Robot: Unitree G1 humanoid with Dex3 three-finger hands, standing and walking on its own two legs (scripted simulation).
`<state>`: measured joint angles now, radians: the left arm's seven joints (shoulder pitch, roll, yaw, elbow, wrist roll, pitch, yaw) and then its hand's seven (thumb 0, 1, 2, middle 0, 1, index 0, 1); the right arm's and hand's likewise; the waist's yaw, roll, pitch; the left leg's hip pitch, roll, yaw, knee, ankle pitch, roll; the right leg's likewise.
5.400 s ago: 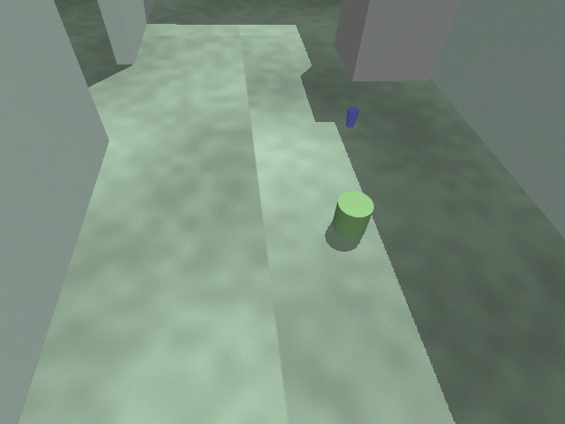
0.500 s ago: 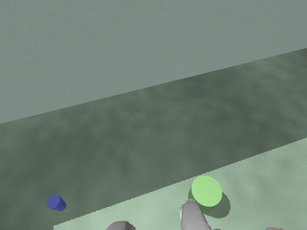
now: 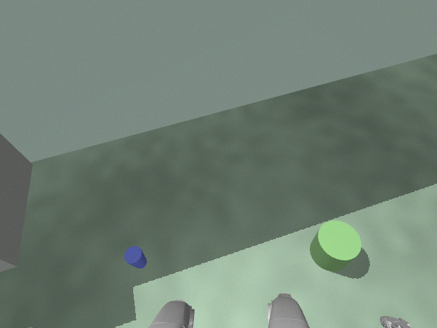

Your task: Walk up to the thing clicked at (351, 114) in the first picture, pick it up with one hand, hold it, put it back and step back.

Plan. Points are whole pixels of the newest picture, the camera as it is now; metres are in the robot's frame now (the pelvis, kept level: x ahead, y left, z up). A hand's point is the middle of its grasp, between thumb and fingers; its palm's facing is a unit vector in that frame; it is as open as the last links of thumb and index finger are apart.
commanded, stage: walk up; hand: left
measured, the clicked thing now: (137, 258) +0.45 +0.38 -0.67
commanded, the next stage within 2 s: none
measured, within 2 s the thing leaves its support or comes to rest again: neither
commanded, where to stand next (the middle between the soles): +0.04 +0.20 m, yaw -9 degrees
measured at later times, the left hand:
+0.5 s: hand out of the picture -0.04 +0.49 -0.11, palm faces -0.04 -0.82 -0.57, open 7.3 cm
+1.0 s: hand out of the picture +0.03 +0.58 -0.12, palm faces -0.21 -0.92 -0.33, open 7.4 cm
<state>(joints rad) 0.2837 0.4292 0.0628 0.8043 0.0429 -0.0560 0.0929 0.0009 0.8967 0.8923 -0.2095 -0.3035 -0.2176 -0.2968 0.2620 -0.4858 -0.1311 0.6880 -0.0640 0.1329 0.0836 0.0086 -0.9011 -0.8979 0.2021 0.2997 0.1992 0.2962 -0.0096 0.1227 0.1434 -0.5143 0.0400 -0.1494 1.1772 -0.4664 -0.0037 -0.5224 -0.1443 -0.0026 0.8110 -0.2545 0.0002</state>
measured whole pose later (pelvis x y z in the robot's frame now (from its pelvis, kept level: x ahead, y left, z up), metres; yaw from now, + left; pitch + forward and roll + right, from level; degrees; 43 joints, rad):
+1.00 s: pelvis -0.07 +0.31 +0.04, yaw -9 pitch -3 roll +0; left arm 0.24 0.44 0.08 0.95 0.02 0.03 -0.05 0.00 0.91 0.89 -0.20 -0.30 -0.21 -0.30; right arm 0.43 -0.40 -0.06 0.96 -0.02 -0.07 -0.02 0.01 -0.90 -0.90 0.21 0.30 0.20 0.30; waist -0.04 -0.08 0.12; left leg -0.08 0.03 0.09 0.52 -0.38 0.02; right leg -0.56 0.00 0.12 0.93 -0.21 0.00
